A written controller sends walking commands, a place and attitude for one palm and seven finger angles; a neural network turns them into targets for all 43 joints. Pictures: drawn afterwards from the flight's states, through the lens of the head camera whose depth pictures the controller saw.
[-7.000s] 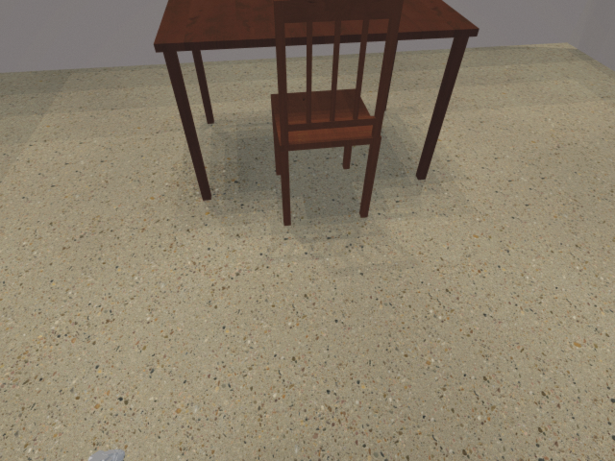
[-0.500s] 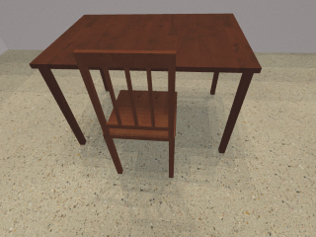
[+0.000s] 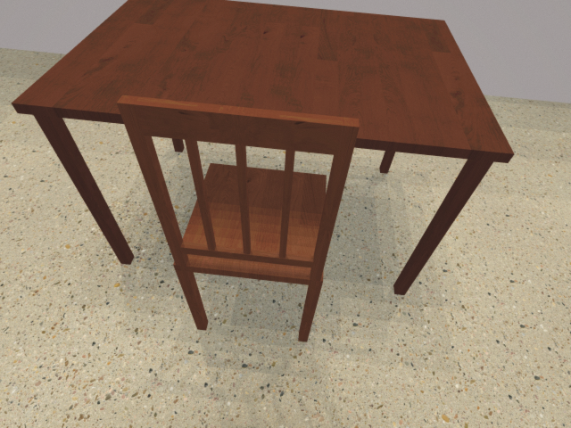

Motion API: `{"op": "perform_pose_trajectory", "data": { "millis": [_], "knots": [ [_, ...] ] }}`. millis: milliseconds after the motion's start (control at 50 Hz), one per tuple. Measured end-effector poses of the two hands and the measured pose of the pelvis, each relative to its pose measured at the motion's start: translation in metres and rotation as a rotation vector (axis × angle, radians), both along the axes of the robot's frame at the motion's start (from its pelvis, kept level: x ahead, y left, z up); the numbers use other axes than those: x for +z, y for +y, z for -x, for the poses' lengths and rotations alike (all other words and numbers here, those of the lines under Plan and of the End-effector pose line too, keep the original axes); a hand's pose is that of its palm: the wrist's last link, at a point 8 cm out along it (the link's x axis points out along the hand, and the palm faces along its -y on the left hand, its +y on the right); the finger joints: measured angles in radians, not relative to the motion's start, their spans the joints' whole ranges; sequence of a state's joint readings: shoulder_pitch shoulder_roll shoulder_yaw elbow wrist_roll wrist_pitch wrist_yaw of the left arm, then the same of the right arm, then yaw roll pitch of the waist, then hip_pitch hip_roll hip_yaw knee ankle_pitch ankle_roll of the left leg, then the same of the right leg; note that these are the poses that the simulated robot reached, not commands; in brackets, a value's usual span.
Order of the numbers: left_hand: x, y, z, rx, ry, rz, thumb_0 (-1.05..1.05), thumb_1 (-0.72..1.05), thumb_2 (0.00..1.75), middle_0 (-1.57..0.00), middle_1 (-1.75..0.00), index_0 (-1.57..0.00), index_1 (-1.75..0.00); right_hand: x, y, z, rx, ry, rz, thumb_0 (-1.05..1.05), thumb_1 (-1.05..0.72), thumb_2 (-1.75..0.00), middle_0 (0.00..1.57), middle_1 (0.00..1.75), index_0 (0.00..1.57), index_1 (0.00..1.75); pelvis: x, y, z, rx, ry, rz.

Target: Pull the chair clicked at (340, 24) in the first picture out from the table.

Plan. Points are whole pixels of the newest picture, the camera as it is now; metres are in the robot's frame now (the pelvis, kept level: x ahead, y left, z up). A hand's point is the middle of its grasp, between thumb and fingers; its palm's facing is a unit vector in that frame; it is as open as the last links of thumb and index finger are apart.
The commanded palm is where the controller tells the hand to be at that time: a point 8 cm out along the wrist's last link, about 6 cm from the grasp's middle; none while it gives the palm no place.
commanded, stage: take the last steps up to it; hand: left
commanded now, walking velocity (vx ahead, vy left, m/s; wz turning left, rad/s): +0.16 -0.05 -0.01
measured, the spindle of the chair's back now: (244, 206) +0.54 +0.13 -0.07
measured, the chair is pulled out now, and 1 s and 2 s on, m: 0.00 0.00 0.00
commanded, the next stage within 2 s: come to a stop and stand still in 0.02 s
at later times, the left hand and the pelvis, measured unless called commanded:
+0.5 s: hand (191, 425) +0.15 +0.16 -0.16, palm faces +0.07 -0.97 -0.23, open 7.3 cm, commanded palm none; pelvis +0.07 -0.02 +0.00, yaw +2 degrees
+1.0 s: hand out of the picture -0.01 +0.18 -0.16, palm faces +0.05 -0.97 -0.22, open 7.4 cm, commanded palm none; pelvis +0.03 +0.01 +0.01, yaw +0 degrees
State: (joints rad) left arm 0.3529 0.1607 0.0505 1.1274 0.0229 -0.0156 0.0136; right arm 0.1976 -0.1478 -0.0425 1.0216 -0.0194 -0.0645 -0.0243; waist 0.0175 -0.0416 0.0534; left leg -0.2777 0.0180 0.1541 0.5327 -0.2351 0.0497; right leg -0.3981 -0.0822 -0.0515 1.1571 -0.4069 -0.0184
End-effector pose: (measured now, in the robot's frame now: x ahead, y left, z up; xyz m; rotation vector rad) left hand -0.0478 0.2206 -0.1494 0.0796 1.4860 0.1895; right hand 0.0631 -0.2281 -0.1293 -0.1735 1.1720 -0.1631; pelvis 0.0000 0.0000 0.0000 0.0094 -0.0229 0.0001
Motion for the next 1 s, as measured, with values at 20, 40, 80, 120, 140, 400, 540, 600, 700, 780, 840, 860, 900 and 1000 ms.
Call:
{"op": "perform_pose_trajectory", "data": {
  "millis": [20,40,80,120,140,400,540,600,700,780,840,860,900,1000],
  "knots": [
    [0.003,0.005,-0.021,-0.009,-0.044,-0.011,0.01,0.91,0.9,-0.2,-0.3,-0.19,-0.3,0.002,0.0,-0.001,-0.001,0.007,0.001,-0.01,-0.95,-0.9,0.2,0.3,0.2,0.3,0.003,0.0,-0.005,0.001,0.002,-0.002],
    [0.006,0.009,-0.041,-0.016,-0.088,-0.022,0.01,0.91,0.9,-0.2,-0.3,-0.19,-0.3,0.003,0.0,-0.002,-0.002,0.018,-0.001,-0.01,-0.95,-0.9,0.2,0.3,0.2,0.3,0.005,0.001,-0.011,0.002,0.004,-0.004],
    [0.012,0.013,-0.079,-0.03,-0.166,-0.04,0.0,0.91,0.9,-0.2,-0.3,-0.19,-0.3,0.003,0.0,-0.002,-0.003,0.044,-0.011,0.0,-0.95,-0.9,0.2,0.3,0.2,0.3,0.007,0.0,-0.021,0.004,0.008,-0.008],
    [0.019,0.013,-0.112,-0.047,-0.226,-0.053,0.0,0.91,0.9,-0.2,-0.3,-0.19,-0.3,0.0,0.0,-0.003,-0.008,0.07,-0.027,0.0,-0.94,-0.9,0.2,0.3,0.2,0.3,0.009,-0.002,-0.032,0.006,0.01,-0.012],
    [0.022,0.012,-0.126,-0.057,-0.25,-0.057,0.0,0.91,0.9,-0.2,-0.3,-0.19,-0.3,-0.002,0.0,-0.003,-0.013,0.083,-0.036,0.0,-0.94,-0.9,0.2,0.3,0.2,0.3,0.009,-0.004,-0.037,0.006,0.01,-0.014],
    [0.024,-0.031,-0.202,-0.108,-0.274,-0.077,-0.01,0.92,0.9,-0.2,-0.3,-0.2,-0.3,-0.027,-0.01,-0.013,-0.074,0.24,-0.11,0.01,-0.92,-0.9,0.2,0.3,0.19,0.3,0.002,-0.03,-0.084,0.022,0.017,-0.008],
    [0.017,-0.007,-0.177,-0.054,-0.243,-0.081,-0.01,0.92,0.9,-0.21,-0.3,-0.2,-0.3,-0.016,-0.015,-0.025,-0.037,0.218,-0.035,0.01,-0.91,-0.9,0.2,0.3,0.19,0.3,0.003,-0.015,-0.065,0.036,0.01,-0.003],
    [0.006,0.01,-0.158,-0.043,-0.216,-0.071,0.0,0.91,0.9,-0.2,-0.3,-0.2,-0.3,-0.013,-0.01,-0.026,-0.03,0.163,-0.002,0.01,-0.91,-0.9,0.2,0.3,0.19,0.3,-0.003,-0.002,-0.056,0.03,0.002,0.007],
    [0.005,0.031,-0.125,-0.024,-0.147,-0.062,0.0,0.91,0.9,-0.2,-0.3,-0.2,-0.3,-0.001,0.009,-0.014,-0.017,0.134,0.009,0.01,-0.91,-0.9,0.2,0.3,0.19,0.3,0.003,0.011,-0.046,0.02,-0.009,0.002],
    [0.01,0.038,-0.097,-0.008,-0.111,-0.066,0.0,0.91,0.9,-0.2,-0.3,-0.19,-0.3,0.001,0.021,-0.009,0.001,0.151,-0.001,0.01,-0.93,-0.9,0.2,0.3,0.2,0.3,0.008,0.016,-0.041,0.02,0.003,0.001],
    [0.013,0.036,-0.076,-0.011,-0.067,-0.068,0.0,0.91,0.9,-0.2,-0.3,-0.19,-0.3,-0.002,0.021,-0.006,-0.002,0.15,-0.009,0.01,-0.94,-0.9,0.2,0.3,0.2,0.3,0.009,0.018,-0.037,0.015,0.009,-0.005],
    [0.013,0.034,-0.069,-0.013,-0.052,-0.069,0.0,0.91,0.9,-0.2,-0.3,-0.19,-0.3,-0.003,0.021,-0.004,-0.004,0.148,-0.013,0.01,-0.94,-0.9,0.2,0.3,0.2,0.3,0.008,0.017,-0.035,0.013,0.011,-0.009],
    [0.012,0.029,-0.057,-0.019,-0.03,-0.071,0.0,0.91,0.9,-0.2,-0.3,-0.19,-0.3,-0.008,0.019,-0.001,-0.01,0.145,-0.027,0.01,-0.94,-0.9,0.2,0.3,0.2,0.3,0.006,0.015,-0.033,0.009,0.015,-0.024],
    [0.02,0.01,-0.034,-0.03,0.007,-0.049,0.0,0.91,0.9,-0.2,-0.3,-0.19,-0.3,-0.012,0.016,0.015,-0.03,0.163,-0.051,0.01,-0.94,-0.9,0.2,0.3,0.2,0.3,0.01,0.013,-0.026,0.007,0.002,-0.006]
  ]
}}
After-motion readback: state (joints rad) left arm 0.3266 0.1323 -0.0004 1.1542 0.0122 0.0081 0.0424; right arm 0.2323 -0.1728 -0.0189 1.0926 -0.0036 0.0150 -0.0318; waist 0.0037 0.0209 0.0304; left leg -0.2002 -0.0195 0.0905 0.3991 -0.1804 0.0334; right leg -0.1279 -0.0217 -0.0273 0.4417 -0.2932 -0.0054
